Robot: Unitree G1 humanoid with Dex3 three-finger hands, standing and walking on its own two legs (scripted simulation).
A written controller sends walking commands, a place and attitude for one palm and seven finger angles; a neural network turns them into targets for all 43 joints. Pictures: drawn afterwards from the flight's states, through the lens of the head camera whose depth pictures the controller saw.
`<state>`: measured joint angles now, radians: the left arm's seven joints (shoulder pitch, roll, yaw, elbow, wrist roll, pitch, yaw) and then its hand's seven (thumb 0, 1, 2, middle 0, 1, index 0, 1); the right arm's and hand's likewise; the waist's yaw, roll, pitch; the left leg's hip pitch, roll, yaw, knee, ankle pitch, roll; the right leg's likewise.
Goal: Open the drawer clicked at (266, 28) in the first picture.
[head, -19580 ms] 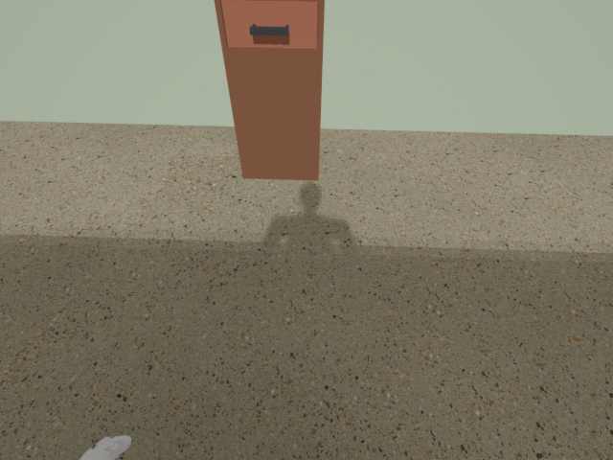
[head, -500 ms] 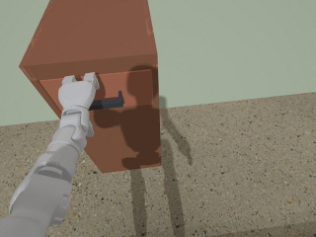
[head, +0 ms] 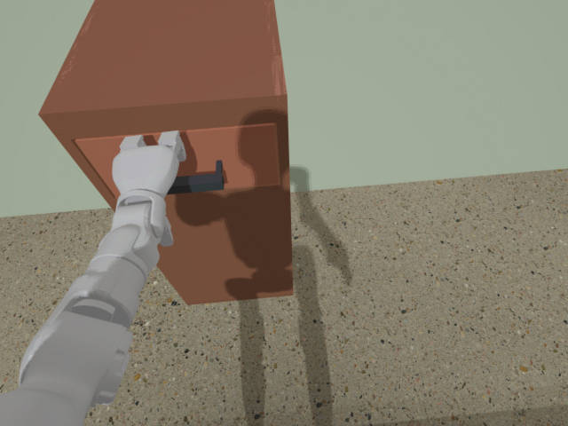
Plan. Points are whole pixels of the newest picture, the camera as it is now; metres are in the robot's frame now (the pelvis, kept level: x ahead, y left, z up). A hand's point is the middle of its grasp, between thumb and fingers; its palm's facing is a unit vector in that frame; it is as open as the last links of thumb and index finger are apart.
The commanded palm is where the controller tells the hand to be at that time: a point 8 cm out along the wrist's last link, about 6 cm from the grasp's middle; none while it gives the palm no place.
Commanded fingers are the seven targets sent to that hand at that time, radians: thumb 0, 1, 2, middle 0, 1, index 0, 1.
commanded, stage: re-aim the fingers above the handle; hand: left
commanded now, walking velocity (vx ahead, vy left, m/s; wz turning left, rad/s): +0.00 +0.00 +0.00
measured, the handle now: (186, 176) +0.54 +0.19 -0.02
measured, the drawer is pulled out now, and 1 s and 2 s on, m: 0.00 0.00 0.00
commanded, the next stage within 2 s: lower the fingers behind the handle in 1.78 s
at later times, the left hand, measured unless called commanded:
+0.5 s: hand (151, 201) +0.44 +0.21 +0.04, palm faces -0.04 +0.00 -1.00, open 13.8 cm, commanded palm +0.43 +0.19 +0.10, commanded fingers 0.00 -0.50 0.30 -0.30 -1.20 -0.30 -1.20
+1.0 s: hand (155, 208) +0.44 +0.21 +0.02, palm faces -0.13 -0.04 -0.99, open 13.8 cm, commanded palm +0.43 +0.20 +0.09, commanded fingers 0.00 -0.50 0.30 -0.30 -1.20 -0.30 -1.20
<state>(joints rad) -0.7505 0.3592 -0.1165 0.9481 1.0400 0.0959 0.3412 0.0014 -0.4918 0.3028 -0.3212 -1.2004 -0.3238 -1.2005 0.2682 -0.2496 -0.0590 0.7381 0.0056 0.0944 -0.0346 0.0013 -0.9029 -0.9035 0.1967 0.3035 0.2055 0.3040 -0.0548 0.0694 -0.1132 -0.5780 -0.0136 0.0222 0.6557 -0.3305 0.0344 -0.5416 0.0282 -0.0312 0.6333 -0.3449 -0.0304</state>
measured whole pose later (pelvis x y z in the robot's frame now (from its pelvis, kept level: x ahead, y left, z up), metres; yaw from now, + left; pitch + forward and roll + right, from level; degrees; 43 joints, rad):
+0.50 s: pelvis -0.01 +0.00 +0.00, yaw +0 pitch +13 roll -1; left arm -0.73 0.38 -0.13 0.97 1.03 0.09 0.31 0.00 -0.49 0.30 -0.32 -1.20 -0.32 -1.20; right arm 0.29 -0.26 -0.07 0.75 0.02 0.07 -0.05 0.00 -0.90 -0.90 0.20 0.30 0.21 0.30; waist -0.06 0.06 -0.10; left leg -0.55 -0.01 0.02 0.63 -0.31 0.04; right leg -0.52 0.03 -0.03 0.61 -0.32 -0.03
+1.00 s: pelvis +0.00 +0.01 +0.00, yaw +0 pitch +14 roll -1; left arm -0.70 0.39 -0.15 0.93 1.00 0.03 0.23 0.00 -0.49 0.30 -0.32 -1.20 -0.32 -1.20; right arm 0.35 -0.24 -0.06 0.75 0.01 0.07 -0.05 0.00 -0.90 -0.90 0.20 0.30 0.21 0.30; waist -0.06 0.06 -0.11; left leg -0.56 -0.02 0.03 0.64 -0.32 0.05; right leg -0.52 0.03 -0.02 0.61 -0.33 -0.02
